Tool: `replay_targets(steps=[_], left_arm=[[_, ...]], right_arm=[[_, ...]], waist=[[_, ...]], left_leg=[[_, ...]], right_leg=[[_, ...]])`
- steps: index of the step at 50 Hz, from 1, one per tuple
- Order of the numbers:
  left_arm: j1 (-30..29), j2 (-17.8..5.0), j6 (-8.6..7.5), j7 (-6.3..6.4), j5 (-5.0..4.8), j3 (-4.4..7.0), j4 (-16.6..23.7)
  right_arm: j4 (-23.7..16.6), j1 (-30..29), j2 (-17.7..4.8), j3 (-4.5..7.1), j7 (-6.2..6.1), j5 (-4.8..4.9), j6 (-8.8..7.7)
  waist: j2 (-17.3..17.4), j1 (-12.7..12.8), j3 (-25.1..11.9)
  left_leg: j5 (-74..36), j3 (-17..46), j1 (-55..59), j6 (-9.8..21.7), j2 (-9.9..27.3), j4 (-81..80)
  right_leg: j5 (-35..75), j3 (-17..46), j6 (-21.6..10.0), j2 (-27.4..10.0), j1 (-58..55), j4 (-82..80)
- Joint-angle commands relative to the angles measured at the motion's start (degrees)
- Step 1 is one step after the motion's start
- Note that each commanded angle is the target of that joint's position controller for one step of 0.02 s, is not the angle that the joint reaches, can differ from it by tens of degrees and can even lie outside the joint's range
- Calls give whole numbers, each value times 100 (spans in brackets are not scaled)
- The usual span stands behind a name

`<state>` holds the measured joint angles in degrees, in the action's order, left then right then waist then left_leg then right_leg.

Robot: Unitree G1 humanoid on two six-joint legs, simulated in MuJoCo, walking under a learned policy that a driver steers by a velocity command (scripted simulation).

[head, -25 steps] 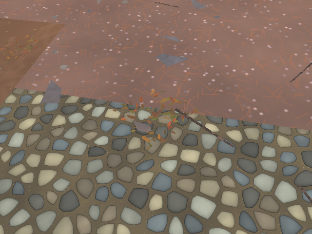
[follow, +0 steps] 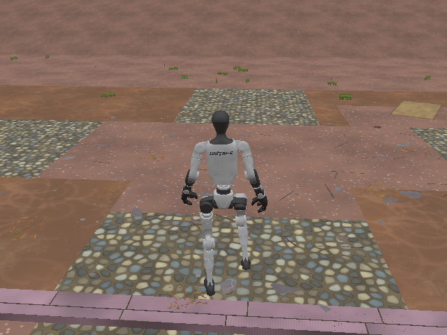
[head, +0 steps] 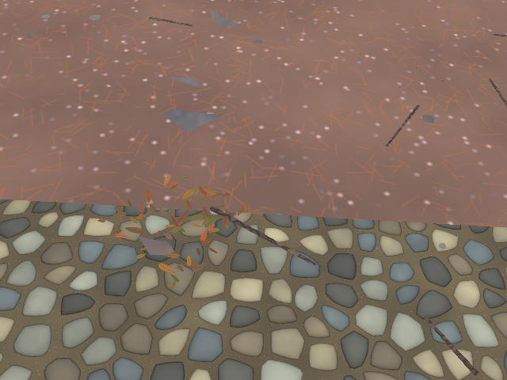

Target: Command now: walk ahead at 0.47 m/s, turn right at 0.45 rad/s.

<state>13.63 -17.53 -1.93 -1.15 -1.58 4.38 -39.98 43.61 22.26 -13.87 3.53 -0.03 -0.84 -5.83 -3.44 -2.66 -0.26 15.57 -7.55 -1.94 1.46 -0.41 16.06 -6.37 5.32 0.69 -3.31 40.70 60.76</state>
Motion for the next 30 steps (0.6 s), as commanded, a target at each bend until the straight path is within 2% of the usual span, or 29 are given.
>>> replay_targets(steps=[1,4,6,7,8,9,10,11,12,13,14,15,16,17,18,19,20,23,26,28,30], left_arm=[[-555,-53,-77,-81,28,-49,503],[-1230,89,-115,-221,23,-145,714],[-1498,63,-128,-309,-4,-158,851],[-1549,6,-130,-343,-6,-142,911],[-1516,-106,-123,-356,19,-93,951],[-1284,-253,-107,-352,60,-20,934],[-641,-487,-94,-333,73,100,799],[252,-806,-80,-265,79,271,595],[866,-1147,1,-115,100,395,492],[460,-1739,-36,-37,258,386,654],[696,-1403,-39,-43,230,341,829],[335,-1151,-61,-73,201,256,785],[41,-938,-66,-68,65,212,741],[-251,-804,-46,-42,5,176,789],[-434,-777,-31,-20,73,156,833],[-550,-820,-22,-15,152,171,840],[-615,-815,-40,-2,186,171,792],[-562,-804,-52,67,176,139,599],[-648,-578,19,133,185,17,433],[-663,-405,26,133,264,-78,303],[-583,-462,9,90,345,-92,157]], right_arm=[[-336,-437,-834,191,-60,15,-96],[-140,-168,-1026,235,-99,80,-35],[-21,-34,-1121,256,-96,143,33],[9,-35,-1188,269,-97,159,75],[6,-106,-1280,287,-128,155,137],[-10,-129,-1399,315,-171,170,202],[-42,-177,-1480,332,-207,180,261],[-123,-296,-1487,322,-229,234,271],[-292,-235,-1259,237,-219,181,191],[-567,569,-432,-36,-104,-73,66],[-467,200,-1092,40,-45,28,-48],[-677,-429,-1220,83,-56,211,-43],[-721,-597,-1140,50,-122,153,-33],[-680,-643,-1154,76,-190,66,21],[-677,-550,-1210,106,-211,47,116],[-661,-445,-1183,109,-220,26,205],[-605,-305,-1061,78,-228,11,264],[-607,-383,-883,17,-288,-32,344],[-599,-608,-731,-50,-253,8,382],[-623,-881,-643,-86,-192,64,381],[-685,-1099,-747,-56,-150,122,389]], waist=[[800,38,583],[663,-210,799],[642,-242,861],[673,-189,803],[786,-72,684],[949,106,396],[1055,461,-31],[979,957,-536],[428,1210,-1013],[-1176,292,-1904],[-317,895,-3095],[-77,844,-2222],[380,596,-1321],[502,396,-854],[386,192,-662],[278,67,-583],[203,-10,-617],[80,13,-778],[-89,100,-923],[-170,229,-831],[-242,366,-622]], left_leg=[[-1645,407,-201,672,1338,-879],[-1848,81,-19,642,1482,-915],[-2314,-72,377,604,1598,-745],[-2940,-165,560,566,1634,-548],[-4267,-286,682,492,1616,-150],[-5621,-341,808,417,1594,418],[-6390,-369,766,329,1528,1305],[-6166,-453,223,147,1344,2488],[-3747,-396,-1200,-169,987,4176],[2329,207,-3595,-537,-122,6532],[2318,1450,-3451,-512,-115,7116],[1817,1477,-3722,-447,144,6910],[1379,1313,-3853,-437,355,6386],[1112,1238,-3725,-485,479,6040],[914,1269,-3331,-505,549,5840],[797,1232,-3062,-545,524,5668],[709,1156,-2898,-611,518,5489],[250,1069,-2854,-736,440,4769],[-516,1068,-2640,-728,552,3872],[-963,1094,-2225,-663,627,3145],[-933,1096,-1992,-569,583,2693]], right_leg=[[781,-122,57,-128,354,-951],[959,-538,-104,-127,136,-1814],[719,-707,-278,-81,110,-2206],[520,-825,-387,6,-20,-2357],[280,-1012,-491,204,-303,-2454],[0,-1212,-596,464,-748,-2450],[-78,-1291,-724,715,-1534,-2520],[527,-1192,-930,875,-2910,-2967],[1754,-261,-1222,289,-4615,-3043],[3637,2815,-2459,-1619,-6669,-2815],[3459,3519,-2738,-1864,-6571,-3344],[3571,2562,-2427,-1569,-5879,-3486],[3269,1895,-2103,-1177,-4903,-3603],[3015,1579,-1913,-941,-4099,-3769],[2953,1383,-1869,-789,-3388,-3988],[2948,1298,-1862,-708,-2905,-4129],[3222,1136,-1882,-692,-2633,-4170],[3735,761,-1791,-556,-2457,-4086],[2989,405,-1526,-426,-2570,-4082],[2261,292,-1417,-435,-2463,-4198],[1684,379,-1434,-584,-2486,-4247]])
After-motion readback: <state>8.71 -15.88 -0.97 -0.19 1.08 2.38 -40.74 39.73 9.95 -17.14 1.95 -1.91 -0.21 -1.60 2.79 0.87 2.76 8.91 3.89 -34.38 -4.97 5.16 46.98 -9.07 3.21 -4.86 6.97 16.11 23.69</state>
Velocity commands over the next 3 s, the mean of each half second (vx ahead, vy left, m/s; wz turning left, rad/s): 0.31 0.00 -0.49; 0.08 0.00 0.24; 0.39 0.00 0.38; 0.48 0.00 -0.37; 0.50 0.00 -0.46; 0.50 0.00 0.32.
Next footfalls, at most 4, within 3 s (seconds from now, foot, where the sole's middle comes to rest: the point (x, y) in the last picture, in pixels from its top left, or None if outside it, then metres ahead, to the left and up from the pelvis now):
0.24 right None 0.30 -0.14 -0.78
0.70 left None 0.40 0.07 -0.78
1.02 right None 0.32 -0.17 -0.78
1.50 left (194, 345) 0.61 0.12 -0.78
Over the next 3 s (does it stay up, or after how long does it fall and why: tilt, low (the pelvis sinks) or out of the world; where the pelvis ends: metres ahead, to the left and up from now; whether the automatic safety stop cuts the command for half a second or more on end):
stays up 1.28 -0.14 -0.01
